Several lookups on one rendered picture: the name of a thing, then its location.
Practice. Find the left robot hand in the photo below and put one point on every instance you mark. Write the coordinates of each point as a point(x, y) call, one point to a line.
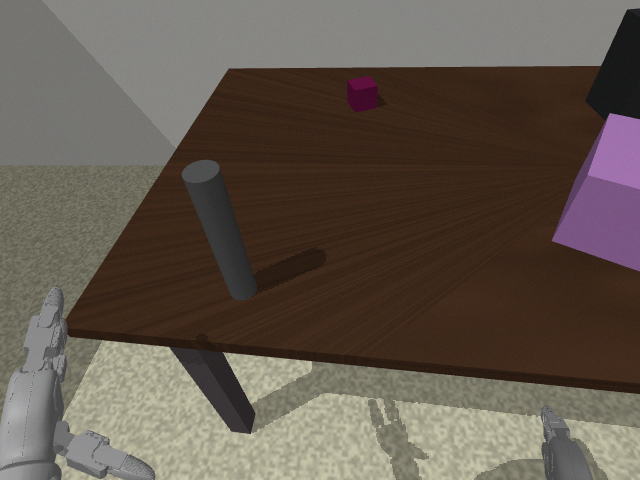
point(31, 426)

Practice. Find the left robot arm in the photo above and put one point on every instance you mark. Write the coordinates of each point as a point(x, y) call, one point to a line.
point(31, 470)

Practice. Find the right robot hand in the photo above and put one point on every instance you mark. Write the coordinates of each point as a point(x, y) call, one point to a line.
point(563, 458)

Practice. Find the table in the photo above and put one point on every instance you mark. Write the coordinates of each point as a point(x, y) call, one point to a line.
point(414, 236)

